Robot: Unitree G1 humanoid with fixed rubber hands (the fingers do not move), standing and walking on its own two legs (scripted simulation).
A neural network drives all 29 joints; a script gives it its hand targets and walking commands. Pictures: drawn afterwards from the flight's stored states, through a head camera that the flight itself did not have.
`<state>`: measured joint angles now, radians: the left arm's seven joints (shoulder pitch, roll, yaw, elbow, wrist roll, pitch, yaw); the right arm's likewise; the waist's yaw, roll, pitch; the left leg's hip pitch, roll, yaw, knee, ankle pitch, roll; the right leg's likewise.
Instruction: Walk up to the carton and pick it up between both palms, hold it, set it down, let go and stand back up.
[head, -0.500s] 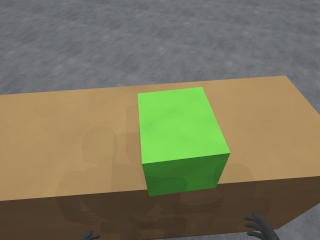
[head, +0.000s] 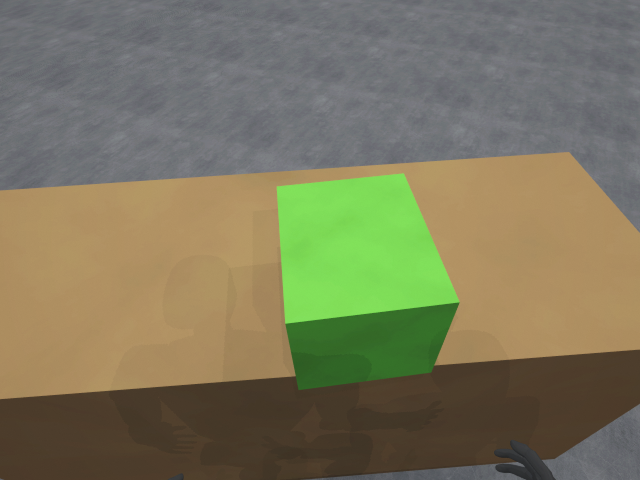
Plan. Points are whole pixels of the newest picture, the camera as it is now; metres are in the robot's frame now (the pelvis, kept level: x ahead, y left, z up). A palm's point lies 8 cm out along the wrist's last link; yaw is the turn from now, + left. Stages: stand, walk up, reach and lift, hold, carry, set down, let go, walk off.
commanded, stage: stand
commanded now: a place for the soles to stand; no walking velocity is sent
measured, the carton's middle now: (352, 278) +0.40 -0.02 +0.01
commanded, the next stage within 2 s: reach and lift in 0.04 s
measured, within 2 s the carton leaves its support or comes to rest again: neither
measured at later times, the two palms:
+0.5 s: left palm (147, 478) +0.16 +0.24 -0.05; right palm out of the picture +0.14 -0.25 -0.06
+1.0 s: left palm (161, 461) +0.17 +0.21 +0.00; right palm (570, 446) +0.17 -0.25 +0.00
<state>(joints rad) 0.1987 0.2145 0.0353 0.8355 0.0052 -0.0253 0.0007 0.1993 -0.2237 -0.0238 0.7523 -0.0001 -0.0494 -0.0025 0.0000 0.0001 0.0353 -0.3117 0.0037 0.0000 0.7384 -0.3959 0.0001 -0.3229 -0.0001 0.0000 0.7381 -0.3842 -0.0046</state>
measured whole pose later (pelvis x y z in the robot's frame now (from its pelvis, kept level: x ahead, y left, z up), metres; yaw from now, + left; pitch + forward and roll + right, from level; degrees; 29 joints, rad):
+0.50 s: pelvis -0.01 +0.00 +0.02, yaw +0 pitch +2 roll +0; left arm 0.15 0.22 0.03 0.48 0.01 0.12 0.06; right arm 0.16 -0.22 -0.12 0.78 -0.01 -0.34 0.08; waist 0.00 0.00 0.04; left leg -0.31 0.01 0.00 0.54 -0.25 0.00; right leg -0.31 0.00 0.00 0.52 -0.23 0.00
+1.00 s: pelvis -0.03 +0.00 +0.03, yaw +0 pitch +1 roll +0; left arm 0.22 0.22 -0.07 0.28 -0.05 -0.04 0.16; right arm 0.16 -0.22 -0.11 0.50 0.05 -0.29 0.13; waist 0.00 0.00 0.03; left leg -0.29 0.01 0.00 0.45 -0.19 0.00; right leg -0.30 0.00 0.00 0.45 -0.18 0.00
